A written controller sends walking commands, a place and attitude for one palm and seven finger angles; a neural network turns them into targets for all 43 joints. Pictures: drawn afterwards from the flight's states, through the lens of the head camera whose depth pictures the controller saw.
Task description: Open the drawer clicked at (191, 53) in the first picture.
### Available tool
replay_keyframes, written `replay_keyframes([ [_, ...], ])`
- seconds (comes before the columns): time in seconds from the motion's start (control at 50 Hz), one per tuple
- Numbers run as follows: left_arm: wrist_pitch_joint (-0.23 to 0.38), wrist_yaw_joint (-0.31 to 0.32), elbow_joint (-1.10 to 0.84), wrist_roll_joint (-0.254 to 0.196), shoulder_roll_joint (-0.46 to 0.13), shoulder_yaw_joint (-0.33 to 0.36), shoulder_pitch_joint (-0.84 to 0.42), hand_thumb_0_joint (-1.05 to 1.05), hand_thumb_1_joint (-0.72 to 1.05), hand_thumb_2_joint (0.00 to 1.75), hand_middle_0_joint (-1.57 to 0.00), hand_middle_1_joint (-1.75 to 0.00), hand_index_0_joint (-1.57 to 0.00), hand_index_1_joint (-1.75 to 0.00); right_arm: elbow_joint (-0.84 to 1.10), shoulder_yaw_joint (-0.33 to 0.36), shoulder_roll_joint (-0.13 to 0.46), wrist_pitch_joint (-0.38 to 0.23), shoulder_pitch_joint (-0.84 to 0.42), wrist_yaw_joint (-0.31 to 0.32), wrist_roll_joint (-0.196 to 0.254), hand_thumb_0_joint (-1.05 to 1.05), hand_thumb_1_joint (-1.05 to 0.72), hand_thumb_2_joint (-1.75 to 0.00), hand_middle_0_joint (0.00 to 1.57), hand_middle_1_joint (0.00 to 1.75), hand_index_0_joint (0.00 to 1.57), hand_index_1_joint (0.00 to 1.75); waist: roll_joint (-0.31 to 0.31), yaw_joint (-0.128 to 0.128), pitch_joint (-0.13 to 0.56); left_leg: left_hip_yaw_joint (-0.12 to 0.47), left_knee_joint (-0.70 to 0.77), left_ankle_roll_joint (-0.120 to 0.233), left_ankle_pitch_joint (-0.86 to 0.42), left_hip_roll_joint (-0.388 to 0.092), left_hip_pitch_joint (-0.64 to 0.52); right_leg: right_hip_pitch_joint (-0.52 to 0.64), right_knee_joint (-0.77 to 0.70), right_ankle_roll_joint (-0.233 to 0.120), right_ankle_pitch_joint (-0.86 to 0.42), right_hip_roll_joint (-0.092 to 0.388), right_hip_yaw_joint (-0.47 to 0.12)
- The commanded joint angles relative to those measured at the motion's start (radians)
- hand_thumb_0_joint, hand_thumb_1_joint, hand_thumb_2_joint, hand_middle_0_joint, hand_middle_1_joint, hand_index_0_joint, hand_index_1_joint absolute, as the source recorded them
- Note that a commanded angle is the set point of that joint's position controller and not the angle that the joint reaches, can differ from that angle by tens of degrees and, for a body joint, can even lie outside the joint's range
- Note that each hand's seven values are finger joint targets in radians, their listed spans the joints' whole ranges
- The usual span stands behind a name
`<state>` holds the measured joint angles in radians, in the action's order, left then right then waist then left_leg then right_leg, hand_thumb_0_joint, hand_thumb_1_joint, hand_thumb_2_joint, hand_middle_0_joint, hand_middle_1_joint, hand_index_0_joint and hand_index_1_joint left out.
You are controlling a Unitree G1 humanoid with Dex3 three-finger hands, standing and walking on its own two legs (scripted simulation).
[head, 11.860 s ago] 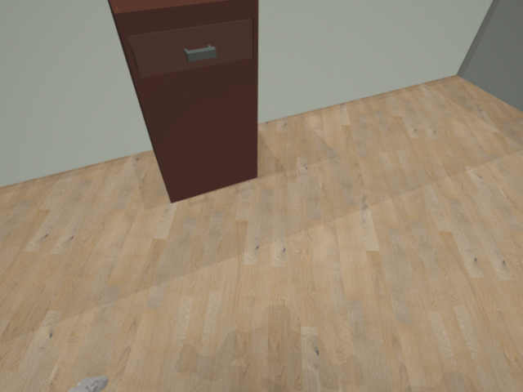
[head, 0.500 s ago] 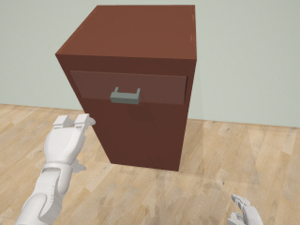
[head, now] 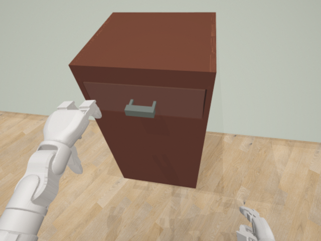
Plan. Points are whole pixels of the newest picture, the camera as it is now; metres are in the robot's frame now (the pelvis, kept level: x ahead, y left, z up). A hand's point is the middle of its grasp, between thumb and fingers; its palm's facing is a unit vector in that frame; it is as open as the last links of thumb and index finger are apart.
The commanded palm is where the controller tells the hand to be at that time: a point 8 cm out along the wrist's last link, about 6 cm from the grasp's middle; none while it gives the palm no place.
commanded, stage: raise the hand with hooked fingers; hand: left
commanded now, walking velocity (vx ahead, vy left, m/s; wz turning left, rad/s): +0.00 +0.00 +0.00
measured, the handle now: (141, 106) +0.54 +0.16 -0.02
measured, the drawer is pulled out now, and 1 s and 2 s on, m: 0.00 0.00 0.00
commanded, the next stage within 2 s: move the hooked fingers above the handle in 0.28 s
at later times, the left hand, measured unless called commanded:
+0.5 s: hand (90, 146) +0.30 +0.22 +0.08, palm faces +0.00 -0.08 -1.00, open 13.8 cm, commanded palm +0.29 +0.22 +0.15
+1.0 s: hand (115, 128) +0.37 +0.19 +0.06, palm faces -0.04 -0.07 -1.00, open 13.8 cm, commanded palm +0.36 +0.19 +0.13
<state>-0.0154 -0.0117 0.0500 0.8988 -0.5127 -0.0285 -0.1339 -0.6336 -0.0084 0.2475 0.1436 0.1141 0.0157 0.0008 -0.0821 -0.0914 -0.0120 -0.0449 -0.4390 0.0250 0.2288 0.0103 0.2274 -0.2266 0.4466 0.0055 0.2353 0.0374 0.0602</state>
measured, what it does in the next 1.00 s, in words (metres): stands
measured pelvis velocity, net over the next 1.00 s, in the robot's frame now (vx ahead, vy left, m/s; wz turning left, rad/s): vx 0.00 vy -0.01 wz -0.02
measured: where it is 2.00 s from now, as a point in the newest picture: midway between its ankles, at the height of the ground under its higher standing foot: outside the picture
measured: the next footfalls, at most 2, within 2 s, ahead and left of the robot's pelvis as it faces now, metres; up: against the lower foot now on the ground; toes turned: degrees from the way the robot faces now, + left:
none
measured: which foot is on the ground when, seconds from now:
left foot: down 0.00-1.00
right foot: down 0.00-1.00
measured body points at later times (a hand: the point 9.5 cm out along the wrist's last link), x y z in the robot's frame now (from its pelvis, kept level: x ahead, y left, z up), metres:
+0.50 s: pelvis -0.01 -0.01 +0.00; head +0.01 -0.05 +0.45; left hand +0.29 +0.23 +0.14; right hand +0.18 -0.24 -0.12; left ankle +0.00 +0.10 -0.74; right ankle +0.00 -0.12 -0.74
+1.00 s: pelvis +0.00 -0.01 +0.00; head +0.04 -0.04 +0.44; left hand +0.37 +0.19 +0.12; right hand +0.13 -0.26 -0.14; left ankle +0.00 +0.10 -0.74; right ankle +0.00 -0.12 -0.74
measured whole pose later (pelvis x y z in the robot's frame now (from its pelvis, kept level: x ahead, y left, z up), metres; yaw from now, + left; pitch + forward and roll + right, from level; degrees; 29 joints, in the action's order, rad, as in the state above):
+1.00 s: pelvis +0.00 -0.01 +0.00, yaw -1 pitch +5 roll +1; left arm 0.02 0.07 0.35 0.96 -0.42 -0.14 -0.34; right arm -0.67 0.03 0.26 0.14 0.21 0.03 0.02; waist -0.07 -0.04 0.03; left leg -0.06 -0.46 0.02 0.24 0.00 0.31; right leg -0.33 0.50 -0.01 0.26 0.03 0.04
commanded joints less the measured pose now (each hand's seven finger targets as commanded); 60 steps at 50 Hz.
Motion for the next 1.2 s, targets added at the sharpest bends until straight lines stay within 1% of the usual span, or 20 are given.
replay_keyframes([
  [0.0, 0.043, 0.003, -0.203, -0.01, -0.184, 0.108, -0.186, 0.0, -0.5, 0.3, -0.3, -1.2, -0.3, -1.2, 0.159, 0.046, 0.117, -0.038, -0.106, 0.004, -0.004, 0.0, -0.9, -0.9, 0.2, 0.3, 0.2, 0.3, 0.072, 0.003, 0.263, 0.022, 0.044, -0.004, -0.32, 0.012, -0.063, 0.128, -0.027, -0.035, -0.273, -0.042, -0.024],
  [0.06, 0.087, 0.026, -0.253, -0.01, -0.21, 0.148, -0.189, 0.0, -0.5, 0.3, -0.3, -1.2, -0.3, -1.2, 0.16, 0.05, 0.115, -0.047, -0.099, 0.004, -0.01, 0.0, -0.9, -0.9, 0.2, 0.3, 0.2, 0.3, 0.063, -0.008, 0.292, 0.026, 0.041, 0.0, -0.314, 0.015, -0.066, 0.142, -0.023, -0.037, -0.274, -0.039, -0.031],
  [0.12, 0.123, 0.082, -0.297, -0.001, -0.251, 0.201, -0.216, 0.0, -0.5, 0.3, -0.3, -1.2, -0.3, -1.2, 0.154, 0.054, 0.113, -0.055, -0.102, 0.007, -0.012, 0.0, -0.9, -0.9, 0.2, 0.3, 0.2, 0.3, 0.014, -0.015, 0.31, 0.031, 0.036, -0.003, -0.314, 0.018, -0.07, 0.132, -0.019, -0.041, -0.26, -0.042, -0.035],
  [0.22, 0.104, 0.149, -0.202, 0.004, -0.223, 0.198, -0.215, 0.0, -0.5, 0.3, -0.3, -1.2, -0.3, -1.2, 0.132, 0.062, 0.108, -0.058, -0.097, 0.008, 0.003, 0.0, -0.9, -0.9, 0.2, 0.3, 0.2, 0.3, 0.052, -0.005, 0.26, 0.018, 0.04, -0.003, -0.236, 0.018, -0.041, 0.086, -0.034, -0.037, -0.188, -0.041, -0.037],
  [0.3, 0.052, 0.147, -0.177, 0.011, -0.188, 0.136, -0.221, 0.0, -0.5, 0.3, -0.3, -1.2, -0.3, -1.2, 0.134, 0.062, 0.11, -0.053, -0.108, 0.009, 0.008, 0.0, -0.9, -0.9, 0.2, 0.3, 0.2, 0.3, 0.054, 0.0, 0.284, 0.005, 0.045, 0.002, -0.212, 0.022, -0.041, 0.1, -0.035, -0.032, -0.182, -0.032, -0.043],
  [0.36, 0.025, 0.105, -0.163, 0.001, -0.156, 0.084, -0.212, 0.0, -0.5, 0.3, -0.3, -1.2, -0.3, -1.2, 0.136, 0.056, 0.111, -0.05, -0.117, 0.011, 0.01, 0.0, -0.9, -0.9, 0.2, 0.3, 0.2, 0.3, 0.083, 0.015, 0.238, 0.003, 0.057, 0.005, -0.172, 0.021, -0.032, 0.091, -0.052, -0.028, -0.145, -0.032, -0.041],
  [0.38, 0.02, 0.089, -0.148, -0.002, -0.132, 0.05, -0.227, 0.0, -0.5, 0.3, -0.3, -1.2, -0.3, -1.2, 0.14, 0.052, 0.112, -0.05, -0.121, 0.013, 0.01, 0.0, -0.9, -0.9, 0.2, 0.3, 0.2, 0.3, 0.09, 0.021, 0.226, 0.004, 0.057, 0.008, -0.161, 0.023, -0.029, 0.083, -0.056, -0.026, -0.14, -0.032, -0.04],
  [0.4, 0.021, 0.08, -0.131, 0.003, -0.15, 0.056, -0.267, 0.0, -0.5, 0.3, -0.3, -1.2, -0.3, -1.2, 0.133, 0.051, 0.115, -0.051, -0.112, 0.018, 0.009, 0.0, -0.9, -0.9, 0.2, 0.3, 0.2, 0.3, 0.114, 0.03, 0.211, 0.002, 0.057, 0.01, -0.146, 0.022, -0.028, 0.071, -0.064, -0.024, -0.129, -0.032, -0.041],
  [0.46, 0.046, 0.066, -0.112, 0.023, -0.145, 0.027, -0.383, 0.0, -0.5, 0.3, -0.3, -1.2, -0.3, -1.2, 0.128, 0.045, 0.111, -0.056, -0.106, 0.027, 0.007, 0.0, -0.9, -0.9, 0.2, 0.3, 0.2, 0.3, 0.1, 0.044, 0.204, 0.006, 0.06, 0.01, -0.1, 0.025, -0.03, 0.04, -0.074, -0.024, -0.064, -0.034, -0.04],
  [0.52, 0.094, 0.088, -0.109, 0.039, -0.186, 0.067, -0.445, 0.0, -0.5, 0.3, -0.3, -1.2, -0.3, -1.2, 0.122, 0.049, 0.11, -0.068, -0.089, 0.035, 0.001, 0.0, -0.9, -0.9, 0.2, 0.3, 0.2, 0.3, 0.059, 0.031, 0.26, 0.016, 0.048, 0.008, -0.127, 0.028, -0.046, 0.052, -0.058, -0.032, -0.08, -0.039, -0.043],
  [0.58, 0.117, 0.127, -0.079, 0.045, -0.149, 0.046, -0.49, 0.0, -0.5, 0.3, -0.3, -1.2, -0.3, -1.2, 0.113, 0.054, 0.096, -0.075, -0.07, 0.035, 0.004, 0.0, -0.9, -0.9, 0.2, 0.3, 0.2, 0.3, 0.034, 0.029, 0.292, 0.016, 0.037, 0.005, -0.164, 0.028, -0.057, 0.043, -0.037, -0.036, -0.118, -0.039, -0.037],
  [0.62, 0.103, 0.148, 0.002, 0.053, -0.173, 0.08, -0.493, 0.0, -0.5, 0.3, -0.3, -1.2, -0.3, -1.2, 0.099, 0.056, 0.101, -0.073, -0.055, 0.034, 0.007, 0.0, -0.9, -0.9, 0.2, 0.3, 0.2, 0.3, 0.031, 0.026, 0.281, 0.014, 0.037, 0.0, -0.168, 0.026, -0.038, 0.038, -0.034, -0.038, -0.117, -0.044, -0.034],
  [0.64, 0.09, 0.157, 0.048, 0.059, -0.163, 0.072, -0.504, 0.0, -0.5, 0.3, -0.3, -1.2, -0.3, -1.2, 0.094, 0.054, 0.098, -0.07, -0.05, 0.033, 0.011, 0.0, -0.9, -0.9, 0.2, 0.3, 0.2, 0.3, 0.06, 0.028, 0.264, 0.012, 0.039, -0.001, -0.162, 0.025, -0.014, 0.034, -0.031, -0.037, -0.112, -0.041, -0.03],
  [0.78, 0.009, 0.153, 0.129, 0.079, -0.123, 0.017, -0.533, 0.0, -0.5, 0.3, -0.3, -1.2, -0.3, -1.2, 0.105, 0.064, 0.114, -0.051, -0.032, 0.023, 0.016, 0.0, -0.9, -0.9, 0.2, 0.3, 0.2, 0.3, 0.092, 0.03, 0.344, 0.0, 0.025, 0.005, -0.217, 0.022, -0.01, 0.071, -0.005, -0.039, -0.19, -0.04, -0.035],
  [0.8, 0.009, 0.146, 0.106, 0.077, -0.111, -0.002, -0.55, 0.0, -0.5, 0.3, -0.3, -1.2, -0.3, -1.2, 0.11, 0.066, 0.116, -0.051, -0.031, 0.022, 0.016, 0.0, -0.9, -0.9, 0.2, 0.3, 0.2, 0.3, 0.071, 0.034, 0.363, 0.0, 0.02, 0.006, -0.234, 0.021, -0.023, 0.074, 0.0, -0.04, -0.211, -0.039, -0.037],
  [0.86, 0.02, 0.122, 0.108, 0.07, -0.101, -0.012, -0.552, 0.0, -0.5, 0.3, -0.3, -1.2, -0.3, -1.2, 0.11, 0.071, 0.119, -0.047, -0.013, 0.024, 0.014, 0.0, -0.9, -0.9, 0.2, 0.3, 0.2, 0.3, 0.102, 0.047, 0.352, 0.002, 0.009, 0.01, -0.251, 0.019, -0.023, 0.064, 0.006, -0.038, -0.238, -0.042, -0.036],
  [0.92, 0.047, 0.117, 0.085, 0.062, -0.105, 0.0, -0.55, 0.0, -0.5, 0.3, -0.3, -1.2, -0.3, -1.2, 0.115, 0.077, 0.121, -0.048, -0.002, 0.024, 0.013, 0.0, -0.9, -0.9, 0.2, 0.3, 0.2, 0.3, 0.106, 0.043, 0.353, 0.007, 0.0, 0.012, -0.28, 0.019, -0.023, 0.064, 0.015, -0.039, -0.265, -0.045, -0.035],
  [1.02, 0.071, 0.171, 0.081, 0.082, -0.128, 0.045, -0.578, 0.0, -0.5, 0.3, -0.3, -1.2, -0.3, -1.2, 0.099, 0.087, 0.117, -0.05, 0.022, 0.021, 0.013, 0.0, -0.9, -0.9, 0.2, 0.3, 0.2, 0.3, 0.083, 0.037, 0.374, 0.012, -0.023, 0.006, -0.338, 0.018, -0.028, 0.039, 0.041, -0.045, -0.291, -0.054, -0.033],
  [1.08, 0.045, 0.211, 0.152, 0.102, -0.073, -0.001, -0.632, 0.0, -0.5, 0.3, -0.3, -1.2, -0.3, -1.2, 0.078, 0.088, 0.112, -0.049, 0.039, 0.015, 0.018, 0.0, -0.9, -0.9, 0.2, 0.3, 0.2, 0.3, 0.077, 0.056, 0.345, 0.01, -0.027, -0.001, -0.319, 0.013, -0.018, -0.015, 0.05, -0.048, -0.256, -0.056, -0.021],
  [1.18, -0.015, 0.231, 0.218, 0.123, -0.074, -0.022, -0.694, 0.0, -0.5, 0.3, -0.3, -1.2, -0.3, -1.2, 0.07, 0.089, 0.115, -0.045, 0.042, 0.015, 0.017, 0.0, -0.9, -0.9, 0.2, 0.3, 0.2, 0.3, 0.075, 0.062, 0.412, 0.0, -0.042, 0.003, -0.331, 0.016, -0.023, 0.011, 0.06, -0.048, -0.29, -0.053, -0.031],
])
